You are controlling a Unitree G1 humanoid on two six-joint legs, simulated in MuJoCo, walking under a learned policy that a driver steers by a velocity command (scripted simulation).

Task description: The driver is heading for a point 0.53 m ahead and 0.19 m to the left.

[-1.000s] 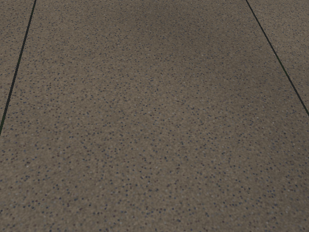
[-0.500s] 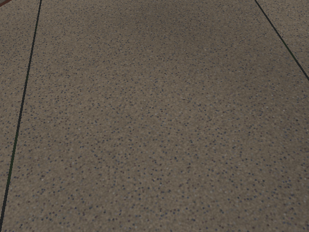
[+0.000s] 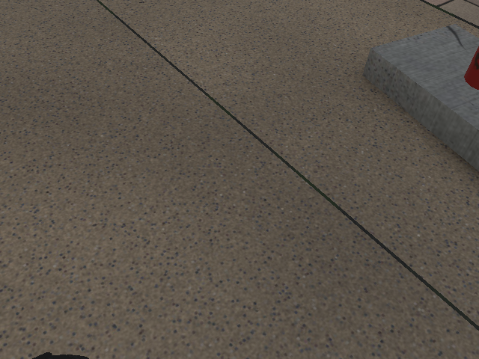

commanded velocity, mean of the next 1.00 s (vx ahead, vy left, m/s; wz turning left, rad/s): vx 0.17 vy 0.00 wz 0.72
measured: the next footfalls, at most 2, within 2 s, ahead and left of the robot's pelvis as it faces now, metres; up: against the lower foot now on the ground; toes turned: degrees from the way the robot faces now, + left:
right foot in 0.16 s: +0.23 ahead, -0.14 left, +0.00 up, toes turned +3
left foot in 0.62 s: +0.25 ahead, +0.10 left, +0.00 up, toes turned +30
